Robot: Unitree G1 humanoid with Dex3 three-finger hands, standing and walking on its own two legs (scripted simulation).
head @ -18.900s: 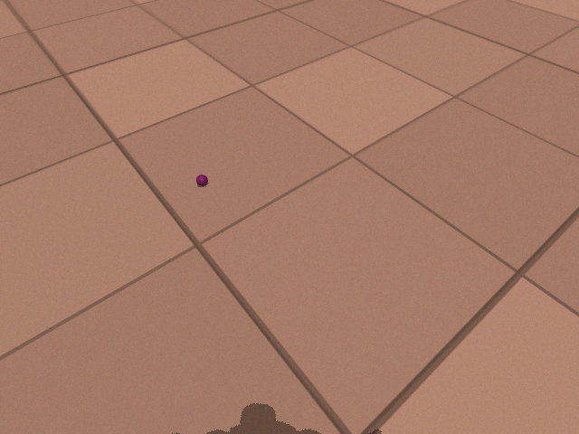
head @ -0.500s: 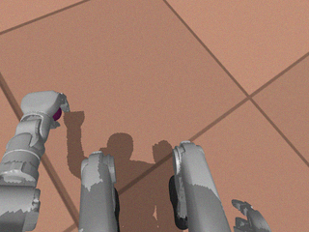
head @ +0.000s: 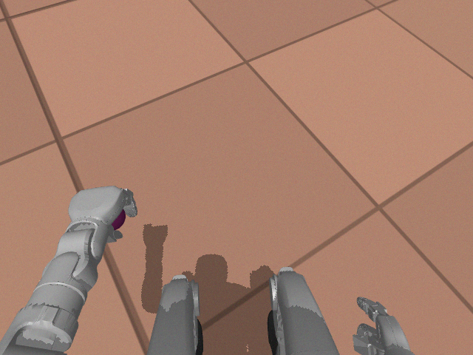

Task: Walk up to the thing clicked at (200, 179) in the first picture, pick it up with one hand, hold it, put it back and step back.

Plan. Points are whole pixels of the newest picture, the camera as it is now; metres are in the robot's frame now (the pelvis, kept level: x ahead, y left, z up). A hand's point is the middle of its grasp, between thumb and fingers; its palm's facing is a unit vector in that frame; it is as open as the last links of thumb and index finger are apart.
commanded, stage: lift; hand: left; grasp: from above
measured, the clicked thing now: (110, 216) +0.38 +0.24 -0.09
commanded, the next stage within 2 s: hold in 0.62 s
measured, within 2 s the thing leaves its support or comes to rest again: neither
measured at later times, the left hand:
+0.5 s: hand (92, 196) +0.36 +0.21 +0.05, palm faces -0.45 -0.08 -0.89, open 6.6 cm
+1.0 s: hand (74, 170) +0.38 +0.22 +0.10, palm faces -0.45 -0.06 -0.89, open 6.5 cm
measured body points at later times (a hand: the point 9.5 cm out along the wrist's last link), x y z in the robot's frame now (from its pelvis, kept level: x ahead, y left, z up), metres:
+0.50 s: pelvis +0.04 -0.01 +0.12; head +0.10 -0.01 +0.57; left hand +0.38 +0.22 +0.10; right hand +0.13 -0.27 +0.00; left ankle +0.08 +0.13 -0.55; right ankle +0.08 -0.15 -0.55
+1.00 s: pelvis +0.07 +0.00 +0.16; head +0.10 -0.01 +0.61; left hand +0.40 +0.22 +0.15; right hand +0.18 -0.27 +0.04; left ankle +0.08 +0.13 -0.55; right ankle +0.08 -0.15 -0.55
